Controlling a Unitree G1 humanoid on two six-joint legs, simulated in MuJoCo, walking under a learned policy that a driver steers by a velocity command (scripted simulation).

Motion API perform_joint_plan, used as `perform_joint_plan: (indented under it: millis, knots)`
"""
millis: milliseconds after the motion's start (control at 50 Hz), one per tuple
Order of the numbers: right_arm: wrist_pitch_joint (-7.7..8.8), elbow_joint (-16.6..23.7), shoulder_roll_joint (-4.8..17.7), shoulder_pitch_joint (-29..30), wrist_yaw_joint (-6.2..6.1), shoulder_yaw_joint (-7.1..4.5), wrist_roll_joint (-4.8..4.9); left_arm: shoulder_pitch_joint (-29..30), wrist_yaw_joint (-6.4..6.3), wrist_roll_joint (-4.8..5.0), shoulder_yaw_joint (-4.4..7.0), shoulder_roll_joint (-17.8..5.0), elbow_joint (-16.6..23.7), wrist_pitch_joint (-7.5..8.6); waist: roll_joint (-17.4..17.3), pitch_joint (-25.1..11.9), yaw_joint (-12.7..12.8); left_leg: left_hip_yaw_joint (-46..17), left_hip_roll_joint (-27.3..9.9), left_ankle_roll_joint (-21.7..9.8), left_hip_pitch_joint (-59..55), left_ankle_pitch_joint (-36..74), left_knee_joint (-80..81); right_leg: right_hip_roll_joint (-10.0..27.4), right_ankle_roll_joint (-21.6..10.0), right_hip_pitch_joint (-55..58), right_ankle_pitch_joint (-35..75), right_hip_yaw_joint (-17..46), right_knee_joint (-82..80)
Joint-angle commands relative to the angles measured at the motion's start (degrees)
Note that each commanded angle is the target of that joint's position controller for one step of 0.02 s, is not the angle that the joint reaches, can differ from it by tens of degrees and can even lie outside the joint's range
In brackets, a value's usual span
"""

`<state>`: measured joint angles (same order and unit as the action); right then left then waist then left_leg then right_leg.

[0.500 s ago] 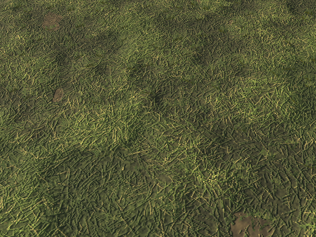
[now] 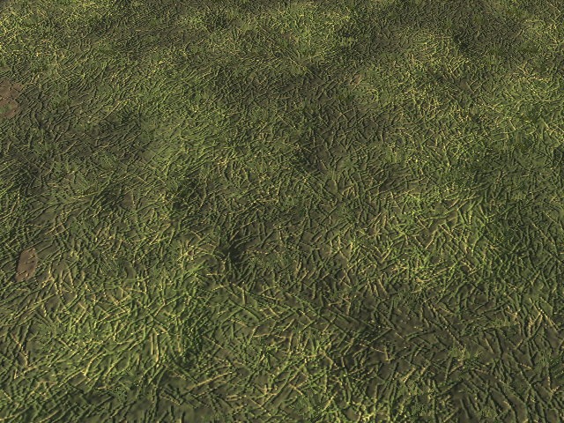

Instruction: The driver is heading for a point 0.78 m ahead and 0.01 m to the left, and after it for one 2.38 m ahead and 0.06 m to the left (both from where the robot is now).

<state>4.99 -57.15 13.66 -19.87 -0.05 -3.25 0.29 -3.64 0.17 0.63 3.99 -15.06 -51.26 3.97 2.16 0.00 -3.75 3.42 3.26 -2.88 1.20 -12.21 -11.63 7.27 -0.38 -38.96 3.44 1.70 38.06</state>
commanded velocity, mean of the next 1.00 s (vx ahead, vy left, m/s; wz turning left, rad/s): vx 0.15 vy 0.00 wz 0.00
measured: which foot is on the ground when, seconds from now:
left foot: down 0.00-0.16, up 0.18-0.50, down 0.52-1.00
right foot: up 0.00-0.14, down 0.16-1.00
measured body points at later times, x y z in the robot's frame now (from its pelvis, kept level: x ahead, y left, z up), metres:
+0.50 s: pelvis +0.20 -0.05 -0.01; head +0.22 -0.06 +0.44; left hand +0.30 +0.20 -0.15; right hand +0.30 -0.32 -0.14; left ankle +0.25 +0.10 -0.74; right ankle +0.25 -0.15 -0.75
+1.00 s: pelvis +0.26 -0.03 -0.01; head +0.27 -0.03 +0.44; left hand +0.33 +0.23 -0.15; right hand +0.33 -0.29 -0.15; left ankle +0.25 +0.10 -0.75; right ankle +0.25 -0.15 -0.75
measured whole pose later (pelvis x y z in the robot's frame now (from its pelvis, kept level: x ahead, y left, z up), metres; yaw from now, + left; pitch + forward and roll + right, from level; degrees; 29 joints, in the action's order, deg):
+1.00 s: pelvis +0.26 -0.03 -0.01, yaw +0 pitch -1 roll +0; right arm 0.1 -61.3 12.5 -8.5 -2.0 -2.6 -0.1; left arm -8.6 -1.6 -0.1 2.1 -13.7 -61.2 -0.5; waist -0.2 2.2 0.2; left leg 0.4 -1.5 0.8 11.7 -15.6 -28.3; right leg 0.7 -0.3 -10.8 -15.8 -3.0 27.6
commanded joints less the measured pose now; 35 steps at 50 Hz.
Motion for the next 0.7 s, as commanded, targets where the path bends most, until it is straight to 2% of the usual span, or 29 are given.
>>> perform_joint_plan:
  millis: [20,60,100,120,140,160,180,200,220,240,260,280,300,340,380,440,480,500,520,540,560,580,600,640,700]
  knots:
    - [0.16,1.3,9.5,-1.9,-0.45,-1.89,0.48,7.4,0.85,0.36,-0.23,-2.2,4.7,0.82,-5.3,4.5,-0.5,-6.3,-15.4,-8.1,1.8,12.5,4.3,-1.8,-0.2,1.3,2.4,-1.8,-5.3]
    - [-0.51,0.4,9.9,-3.1,-0.60,-2.16,0.63,9.3,1.56,0.49,-0.33,-2.7,5.9,1.15,-5.5,5.1,-0.6,-6.8,-17.4,-7.8,-2.7,14.6,2.0,-2.2,-1.3,0.2,-0.8,-1.5,-7.5]
    - [-1.34,0.3,10.3,-1.8,-0.94,-2.38,0.43,7.2,2.04,0.00,0.09,-4.1,5.8,1.59,-6.6,3.7,1.5,-6.3,-17.7,-6.0,-5.2,27.2,-3.3,-3.9,-2.7,4.6,-4.2,-2.1,-9.8]
    - [-1.71,0.6,10.9,-0.6,-1.09,-2.55,0.39,3.2,2.05,-0.36,0.77,-5.5,4.8,1.79,-7.8,0.8,3.8,-5.7,-16.8,-4.8,-5.7,37.5,-8.3,-5.9,-3.7,10.8,-4.6,-3.5,-10.5]
    - [-2.03,0.9,10.3,0.5,-1.18,-2.27,0.47,-4.7,1.91,-0.89,1.86,-7.6,2.2,2.02,-7.3,-3.9,7.7,-4.0,-13.9,-2.9,-4.5,43.9,-17.1,-7.6,-5.1,21.4,0.4,-4.9,-12.5]
    - [-1.94,1.9,8.7,-0.6,-1.24,-1.56,-0.24,-12.3,1.52,-1.90,2.82,-11.2,0.2,2.16,-3.8,-11.2,9.6,-2.0,-10.4,-0.3,4.0,33.5,-29.4,-1.4,-7.7,37.3,19.0,0.2,-9.0]
    - [-1.06,1.6,2.6,-8.1,-0.63,0.39,-1.67,-17.0,1.05,-2.39,3.29,-15.0,-0.8,1.46,10.3,-20.3,7.1,-0.6,-1.4,3.9,25.5,-6.7,-52.6,14.4,-17.4,60.6,36.9,19.3,-5.5]
    - [-0.20,-0.2,3.9,-10.1,-0.28,0.26,-0.10,-19.0,1.29,-1.05,2.25,-11.7,-1.3,0.82,11.7,-28.4,8.4,-9.8,1.6,4.8,30.3,-27.7,-63.4,18.1,-21.6,63.2,33.9,30.3,-10.6]
    - [0.08,0.8,8.5,-5.0,-0.25,-1.12,1.64,-14.9,1.31,-0.53,1.62,-9.9,-0.6,0.58,6.8,-21.7,8.5,-11.6,-1.8,4.2,33.3,-25.8,-65.9,15.0,-18.8,55.5,28.7,22.8,-12.4]
    - [-0.22,2.4,8.5,0.2,-0.70,-1.08,2.00,-9.2,1.00,-0.56,0.95,-7.9,0.5,0.52,3.8,-14.0,7.1,-8.6,-4.7,4.0,35.1,-22.0,-63.2,12.3,-16.3,46.9,25.6,16.2,-14.1]
    - [-0.98,2.5,7.8,2.5,-1.30,-1.24,1.21,-5.3,0.96,-0.95,0.14,-5.8,0.9,0.67,0.4,-8.7,5.5,-7.3,-6.8,4.3,33.6,-18.6,-59.2,9.8,-14.9,37.9,24.1,11.8,-16.6]
    - [-2.00,2.5,7.2,2.0,-1.82,-1.50,0.53,-3.1,0.85,-1.47,-0.32,-4.2,0.8,0.89,1.1,-7.4,3.3,-7.6,-8.8,4.3,28.5,-15.7,-55.1,8.4,-13.8,31.3,22.4,9.3,-18.4]
    - [-2.98,2.1,5.7,0.6,-2.02,-1.34,0.22,-1.9,0.96,-2.14,-0.61,-3.4,0.4,0.88,2.2,-7.0,1.9,-7.5,-9.2,4.4,23.5,-14.0,-51.9,7.3,-13.5,26.4,21.5,7.5,-20.0]
    - [-4.04,1.9,3.4,-0.5,-2.46,-0.86,0.01,-0.3,0.83,-2.78,-0.59,-4.1,-0.2,0.97,3.8,-6.7,0.2,-6.2,-8.9,4.8,18.4,-12.1,-43.4,5.8,-13.9,21.4,22.5,3.8,-21.6]
    - [-4.58,2.4,3.4,1.6,-2.73,-0.60,-0.27,0.3,0.28,-2.55,-0.33,-5.4,-0.7,0.64,4.4,-7.6,0.3,-5.4,-8.5,5.0,15.4,-7.4,-35.0,5.0,-13.6,20.8,19.7,2.1,-22.2]
    - [-5.65,2.5,5.0,4.3,-2.58,-0.93,-0.34,-0.5,-0.37,-1.81,-0.36,-6.2,-1.6,-0.55,3.9,-7.4,1.3,-4.7,-7.9,4.8,11.8,-0.6,-28.2,5.0,-12.4,20.1,1.3,3.0,-24.3]
    - [-5.90,2.3,4.8,5.6,-2.41,-1.00,-0.71,0.0,-0.54,-1.25,-0.81,-5.3,-2.0,-1.27,3.1,-4.6,1.0,-3.7,-7.2,3.8,8.5,3.2,-21.2,3.5,-10.2,17.7,-15.1,3.2,-24.6]
    - [-5.87,2.3,5.0,6.4,-2.35,-1.04,-1.26,-0.6,-0.56,-0.98,-1.20,-4.3,-2.5,-1.49,2.4,-2.9,1.0,-3.6,-7.0,3.2,7.0,4.5,-17.4,2.0,-8.3,16.8,-22.0,3.3,-24.2]
    - [-5.75,2.7,5.9,7.2,-2.38,-1.09,-1.82,-2.6,-0.51,-1.11,-1.66,-3.1,-3.5,-1.61,0.7,-1.1,1.3,-5.6,-8.8,2.4,6.1,7.7,-13.4,0.5,-5.8,16.3,-26.7,3.3,-23.4]
    - [-5.52,3.1,8.3,7.8,-2.59,-1.32,-1.79,-4.6,-0.48,-1.66,-1.73,-2.7,-3.8,-1.62,-2.9,0.1,3.3,-8.3,-11.7,1.1,6.0,12.1,-12.0,-2.2,-3.7,15.8,-27.9,1.8,-20.2]
    - [-5.44,2.6,10.9,9.7,-2.60,-1.96,-0.77,-8.4,-0.65,-1.52,-1.50,-2.6,-4.3,-1.83,-9.5,0.8,6.8,-8.5,-11.6,-0.1,9.9,4.8,-12.3,-5.9,-2.2,17.7,-25.5,-1.5,-19.9]
    - [-5.11,2.2,7.8,10.0,-2.15,-1.61,-0.51,-6.6,-1.07,-1.72,-1.55,-3.1,-4.4,-2.26,-9.3,1.3,5.1,-7.9,-10.0,0.6,15.2,-2.8,-10.3,-6.4,-1.3,23.1,-21.6,-3.1,-17.9]
    - [-4.70,1.8,6.0,10.2,-1.95,-1.11,-0.86,-5.4,-1.32,-1.49,-1.38,-3.6,-4.2,-2.65,-8.8,1.4,4.9,-7.5,-9.4,1.5,16.8,-3.8,-9.3,-6.1,-1.4,25.4,-19.2,-3.2,-16.7]
    - [-3.94,1.4,5.8,11.2,-1.72,-0.91,-1.02,-5.5,-1.68,-1.42,-1.33,-3.7,-4.7,-3.18,-7.9,0.6,4.9,-6.7,-8.6,2.5,15.2,2.6,-10.2,-5.6,-1.9,26.4,-15.1,-2.9,-15.6]
    - [-3.48,0.1,6.0,9.8,-1.85,-0.85,-0.52,-5.3,-1.53,-1.18,-1.23,-3.7,-5.3,-3.16,-5.7,-1.8,4.2,-6.0,-8.2,2.2,11.3,10.3,-12.6,-5.0,-2.1,27.5,-9.7,-2.7,-14.9]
